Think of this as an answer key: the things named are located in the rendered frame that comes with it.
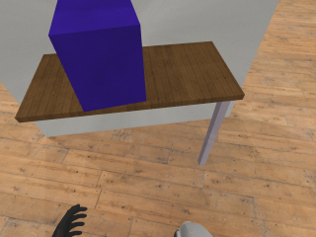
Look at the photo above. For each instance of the carton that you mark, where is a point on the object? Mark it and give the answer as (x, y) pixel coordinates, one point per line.
(99, 45)

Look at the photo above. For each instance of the left robot hand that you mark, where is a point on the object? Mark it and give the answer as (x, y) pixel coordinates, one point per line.
(65, 224)

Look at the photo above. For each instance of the right robot thigh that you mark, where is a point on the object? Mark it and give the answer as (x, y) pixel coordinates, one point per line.
(192, 230)

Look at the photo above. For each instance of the table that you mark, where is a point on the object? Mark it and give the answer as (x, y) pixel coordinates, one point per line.
(175, 75)

